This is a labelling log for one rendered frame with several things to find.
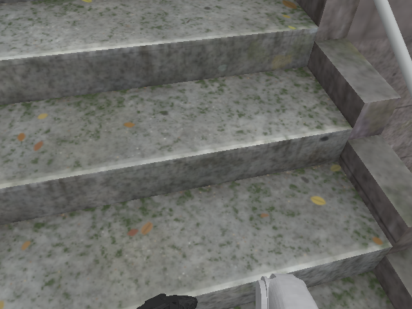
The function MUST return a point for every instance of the right robot thigh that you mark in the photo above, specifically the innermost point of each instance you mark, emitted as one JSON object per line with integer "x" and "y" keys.
{"x": 283, "y": 291}

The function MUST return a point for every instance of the left robot hand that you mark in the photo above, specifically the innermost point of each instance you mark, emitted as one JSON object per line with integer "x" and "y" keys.
{"x": 162, "y": 301}

